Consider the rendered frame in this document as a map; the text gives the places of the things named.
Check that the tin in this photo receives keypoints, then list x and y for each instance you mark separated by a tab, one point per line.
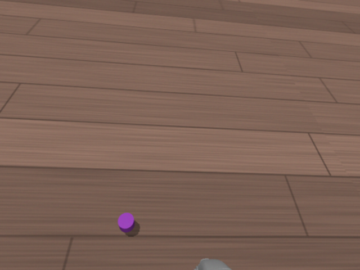
126	222

